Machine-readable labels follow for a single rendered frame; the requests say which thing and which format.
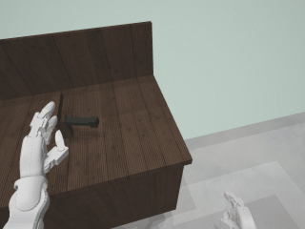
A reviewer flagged left robot hand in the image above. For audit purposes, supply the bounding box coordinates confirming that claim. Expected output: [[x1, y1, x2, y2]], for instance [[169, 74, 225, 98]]
[[19, 101, 69, 178]]

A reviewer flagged right robot hand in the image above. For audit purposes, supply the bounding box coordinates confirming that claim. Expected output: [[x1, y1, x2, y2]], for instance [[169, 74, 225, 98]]
[[220, 191, 257, 229]]

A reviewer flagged robot left forearm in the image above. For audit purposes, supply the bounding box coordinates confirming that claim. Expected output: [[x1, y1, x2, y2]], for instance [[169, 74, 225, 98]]
[[3, 175, 51, 229]]

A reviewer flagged counter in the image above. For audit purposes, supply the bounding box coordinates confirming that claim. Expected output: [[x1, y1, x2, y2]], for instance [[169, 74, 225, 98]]
[[0, 21, 193, 229]]

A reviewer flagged tap lever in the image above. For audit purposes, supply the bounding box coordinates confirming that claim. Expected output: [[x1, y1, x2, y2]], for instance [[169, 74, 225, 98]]
[[64, 116, 100, 128]]

